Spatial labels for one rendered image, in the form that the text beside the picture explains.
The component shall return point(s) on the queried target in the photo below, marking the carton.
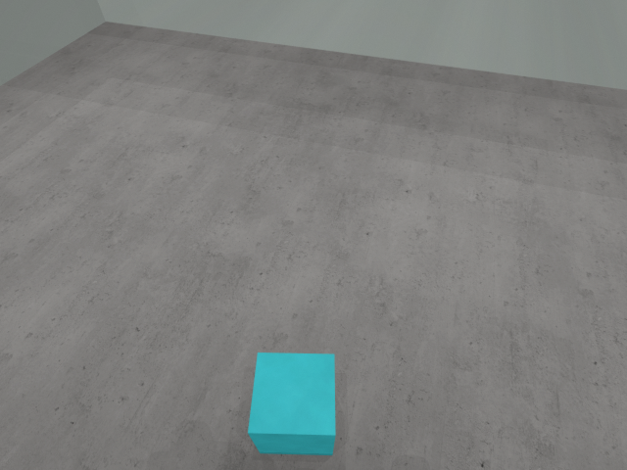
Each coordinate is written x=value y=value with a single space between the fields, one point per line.
x=293 y=403

